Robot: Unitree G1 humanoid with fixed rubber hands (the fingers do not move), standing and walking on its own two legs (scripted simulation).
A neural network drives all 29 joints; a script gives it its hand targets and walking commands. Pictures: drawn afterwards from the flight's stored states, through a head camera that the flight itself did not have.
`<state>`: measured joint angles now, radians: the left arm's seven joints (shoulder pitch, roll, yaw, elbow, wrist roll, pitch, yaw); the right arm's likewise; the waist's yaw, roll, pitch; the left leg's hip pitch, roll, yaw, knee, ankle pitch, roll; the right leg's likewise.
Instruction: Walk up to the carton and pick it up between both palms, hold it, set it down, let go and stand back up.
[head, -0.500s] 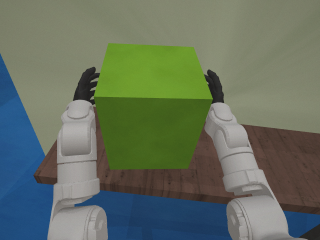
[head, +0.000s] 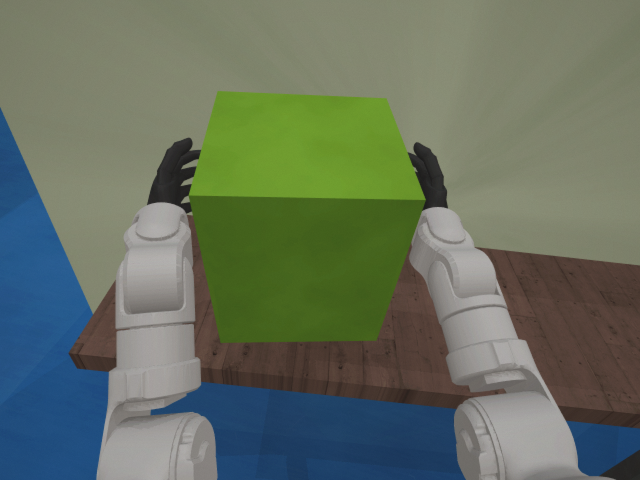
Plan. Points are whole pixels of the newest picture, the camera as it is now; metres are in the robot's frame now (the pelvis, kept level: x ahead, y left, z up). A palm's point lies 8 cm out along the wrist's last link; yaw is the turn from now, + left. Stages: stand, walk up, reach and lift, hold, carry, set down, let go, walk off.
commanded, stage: hold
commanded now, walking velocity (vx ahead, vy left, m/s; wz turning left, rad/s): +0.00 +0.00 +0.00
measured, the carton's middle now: (301, 223) +0.39 +0.00 +0.17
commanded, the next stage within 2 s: none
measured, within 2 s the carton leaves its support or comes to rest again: neither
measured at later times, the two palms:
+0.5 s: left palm (167, 207) +0.35 +0.15 +0.21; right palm (427, 208) +0.36 -0.15 +0.22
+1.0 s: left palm (168, 209) +0.35 +0.15 +0.21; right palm (427, 209) +0.36 -0.15 +0.21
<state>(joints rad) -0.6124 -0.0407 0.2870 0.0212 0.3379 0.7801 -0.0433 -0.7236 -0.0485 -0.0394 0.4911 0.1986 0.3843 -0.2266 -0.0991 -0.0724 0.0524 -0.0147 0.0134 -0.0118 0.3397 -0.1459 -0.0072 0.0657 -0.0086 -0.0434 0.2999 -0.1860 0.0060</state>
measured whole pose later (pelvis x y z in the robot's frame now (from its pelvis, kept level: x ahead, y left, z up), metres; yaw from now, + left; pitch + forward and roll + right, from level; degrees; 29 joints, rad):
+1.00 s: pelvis +0.00 +0.00 +0.00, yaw +0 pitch -10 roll -1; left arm -0.60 -0.04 0.29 0.01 0.33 0.77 -0.04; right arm -0.72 -0.05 -0.04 0.49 0.20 0.38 -0.23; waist -0.10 -0.08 0.05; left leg -0.02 0.01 -0.01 0.34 -0.14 -0.01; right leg 0.06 -0.01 -0.04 0.30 -0.18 0.01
